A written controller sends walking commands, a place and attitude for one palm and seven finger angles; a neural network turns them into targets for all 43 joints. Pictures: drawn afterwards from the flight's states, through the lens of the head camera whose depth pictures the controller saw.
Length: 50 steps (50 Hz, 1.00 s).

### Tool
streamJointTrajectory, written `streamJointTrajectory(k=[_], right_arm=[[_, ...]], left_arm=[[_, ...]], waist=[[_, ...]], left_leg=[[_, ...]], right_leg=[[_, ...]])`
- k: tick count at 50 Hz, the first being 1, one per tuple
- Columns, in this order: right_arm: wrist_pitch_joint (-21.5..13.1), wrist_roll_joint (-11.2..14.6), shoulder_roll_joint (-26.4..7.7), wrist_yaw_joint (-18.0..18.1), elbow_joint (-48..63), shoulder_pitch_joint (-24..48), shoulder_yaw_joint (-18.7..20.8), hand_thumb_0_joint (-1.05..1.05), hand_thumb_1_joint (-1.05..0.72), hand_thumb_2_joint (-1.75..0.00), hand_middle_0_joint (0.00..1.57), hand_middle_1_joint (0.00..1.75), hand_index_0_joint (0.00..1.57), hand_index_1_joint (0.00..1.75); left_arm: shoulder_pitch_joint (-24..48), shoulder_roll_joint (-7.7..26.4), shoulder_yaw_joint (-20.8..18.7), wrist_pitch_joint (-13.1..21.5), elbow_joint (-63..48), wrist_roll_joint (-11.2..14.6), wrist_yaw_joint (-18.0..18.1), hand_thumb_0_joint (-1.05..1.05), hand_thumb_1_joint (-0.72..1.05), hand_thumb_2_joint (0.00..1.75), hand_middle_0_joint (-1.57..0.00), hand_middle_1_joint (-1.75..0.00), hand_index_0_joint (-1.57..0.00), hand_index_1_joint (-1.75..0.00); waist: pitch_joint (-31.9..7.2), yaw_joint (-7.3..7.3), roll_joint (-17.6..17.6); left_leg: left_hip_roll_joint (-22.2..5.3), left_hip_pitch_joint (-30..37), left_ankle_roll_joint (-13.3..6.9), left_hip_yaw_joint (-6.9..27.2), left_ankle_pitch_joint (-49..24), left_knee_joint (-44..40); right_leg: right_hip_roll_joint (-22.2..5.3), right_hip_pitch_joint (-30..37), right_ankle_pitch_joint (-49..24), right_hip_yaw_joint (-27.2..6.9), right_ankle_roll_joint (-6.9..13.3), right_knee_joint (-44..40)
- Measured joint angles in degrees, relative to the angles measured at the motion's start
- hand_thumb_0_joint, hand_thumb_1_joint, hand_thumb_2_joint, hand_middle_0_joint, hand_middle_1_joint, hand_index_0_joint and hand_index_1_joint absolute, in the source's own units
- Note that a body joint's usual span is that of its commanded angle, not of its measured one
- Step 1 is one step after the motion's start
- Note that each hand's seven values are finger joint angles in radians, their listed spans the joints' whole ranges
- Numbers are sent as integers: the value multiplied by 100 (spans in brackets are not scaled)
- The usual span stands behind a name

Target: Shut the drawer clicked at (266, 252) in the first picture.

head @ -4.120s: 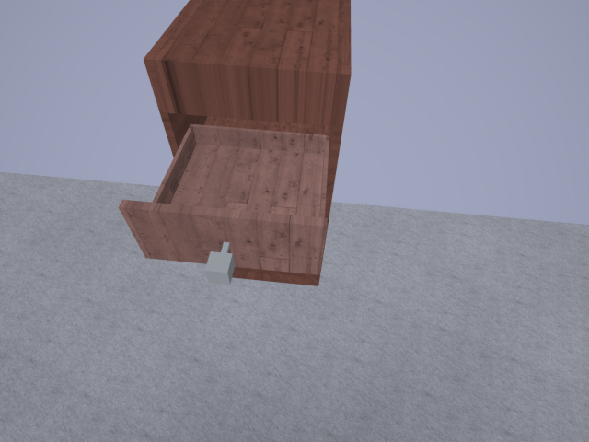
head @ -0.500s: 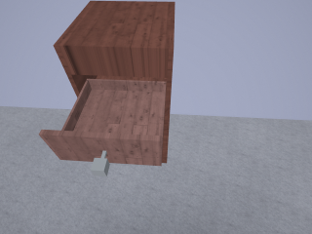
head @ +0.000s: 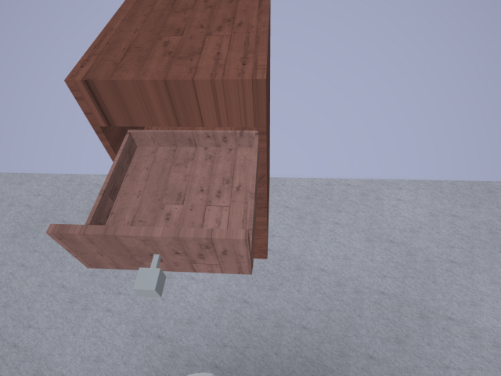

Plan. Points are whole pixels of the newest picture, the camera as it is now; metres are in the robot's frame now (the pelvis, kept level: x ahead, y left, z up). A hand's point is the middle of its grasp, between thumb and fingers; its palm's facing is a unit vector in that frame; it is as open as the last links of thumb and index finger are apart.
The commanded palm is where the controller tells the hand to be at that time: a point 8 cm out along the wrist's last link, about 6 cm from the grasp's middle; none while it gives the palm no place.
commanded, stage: come to a stop and stand still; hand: left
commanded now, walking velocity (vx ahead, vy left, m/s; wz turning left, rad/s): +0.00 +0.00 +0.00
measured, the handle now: (152, 272) +0.31 +0.23 -0.11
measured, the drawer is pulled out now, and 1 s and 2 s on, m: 0.30 0.30 0.30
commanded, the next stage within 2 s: look again from close up in 1.34 s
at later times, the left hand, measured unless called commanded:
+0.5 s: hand out of the picture -0.04 +0.18 -0.17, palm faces +0.02 -0.98 -0.18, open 7.4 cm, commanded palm none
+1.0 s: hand out of the picture +0.05 +0.23 -0.17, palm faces +0.01 -0.97 -0.22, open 7.3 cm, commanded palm none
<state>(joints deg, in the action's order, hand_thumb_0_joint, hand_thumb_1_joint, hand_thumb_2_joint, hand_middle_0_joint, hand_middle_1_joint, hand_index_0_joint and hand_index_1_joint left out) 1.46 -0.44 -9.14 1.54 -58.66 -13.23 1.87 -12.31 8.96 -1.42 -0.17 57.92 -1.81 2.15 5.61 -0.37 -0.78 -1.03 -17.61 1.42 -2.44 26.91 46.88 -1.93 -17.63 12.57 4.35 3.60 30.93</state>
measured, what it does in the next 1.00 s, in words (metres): steps on the spot: left foot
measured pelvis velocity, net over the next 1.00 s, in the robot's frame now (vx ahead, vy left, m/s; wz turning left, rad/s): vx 0.04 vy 0.05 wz -0.03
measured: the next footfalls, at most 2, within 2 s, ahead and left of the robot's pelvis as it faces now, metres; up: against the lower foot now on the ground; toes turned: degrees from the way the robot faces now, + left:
left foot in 0.08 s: +0.04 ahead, +0.15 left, +0.00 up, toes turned +2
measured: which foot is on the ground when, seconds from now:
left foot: up 0.00-0.06, down 0.08-1.00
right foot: down 0.00-1.00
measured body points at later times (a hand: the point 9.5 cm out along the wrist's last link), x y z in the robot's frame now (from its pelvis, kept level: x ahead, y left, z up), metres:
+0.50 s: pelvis +0.00 +0.03 +0.00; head +0.02 +0.02 +0.45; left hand -0.04 +0.24 -0.15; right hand -0.04 -0.17 -0.17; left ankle +0.00 +0.15 -0.74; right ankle +0.05 -0.08 -0.74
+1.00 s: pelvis +0.04 +0.05 +0.00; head +0.04 +0.04 +0.45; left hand +0.05 +0.28 -0.15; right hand +0.02 -0.16 -0.17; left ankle +0.00 +0.15 -0.74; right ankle +0.05 -0.08 -0.74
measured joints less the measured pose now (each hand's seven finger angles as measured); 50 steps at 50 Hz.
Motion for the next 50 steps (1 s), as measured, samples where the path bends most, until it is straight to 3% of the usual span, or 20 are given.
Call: streamJointTrajectory(k=[5, 11, 21, 25, 29, 37, 50], right_arm=[[-118, -13, -72, -16, 5, -71, -44, 1, -93, -90, 19, 30, 20, 30], [-107, -40, 75, -24, -214, -334, -180, 1, -93, -90, 19, 30, 20, 30], [-161, -32, 303, -53, -390, -719, -272, 1, -92, -90, 19, 30, 20, 30], [-83, -36, 233, -122, -301, -781, -224, 1, -91, -90, 20, 30, 20, 30], [-170, -60, 155, -90, -204, -895, -189, 1, -91, -90, 19, 30, 20, 30], [-302, -48, 138, -55, -200, -813, -278, 1, -91, -90, 19, 30, 20, 30], [-342, -38, -7, -14, -383, -489, -273, 1, -92, -90, 20, 30, 20, 30]], left_arm=[[-76, 13, -1, -75, 0, 78, -42, 1, 92, 90, -20, -30, -20, -30], [-236, -10, 27, -93, 108, 81, -41, 1, 92, 90, -20, -29, -20, -30], [-751, -211, 109, -47, 438, 92, -58, 1, 91, 90, -20, -29, -20, -30], [-891, -314, 190, 99, 503, 86, -4, 1, 91, 90, -20, -29, -20, -30], [-892, -314, 182, 45, 555, 97, -18, 1, 90, 90, -20, -30, -20, -30], [-622, -153, 166, 71, 371, 102, 1, 2, 92, 90, -20, -29, -20, -30], [-433, -61, 143, 43, 272, 127, 4, 1, 92, 90, -19, -29, -20, -30]], waist=[[-86, 49, -61], [-176, 178, 36], [-221, 97, 9], [-267, 14, -131], [-471, -68, -127], [-640, -11, -134], [-421, 19, -73]], left_leg=[[-106, 660, -10, -84, -1229, -1900], [-42, 857, -37, -177, -1247, -2095], [-19, 848, -93, -212, -1336, -2302], [-66, 475, -118, -64, -1040, -1696], [49, 495, -225, -83, -886, -1551], [198, 779, -340, -168, -906, -1842], [249, 1090, -355, -211, -905, -2105]], right_leg=[[134, -6, 22, -12, -87, 106], [92, 228, -140, -102, -164, -218], [88, 242, -277, -135, -211, -494], [143, 89, -193, -59, -242, -315], [28, 44, 30, -102, -313, -33], [-100, 219, 72, -202, -442, -121], [-134, 429, 163, -252, -490, -197]])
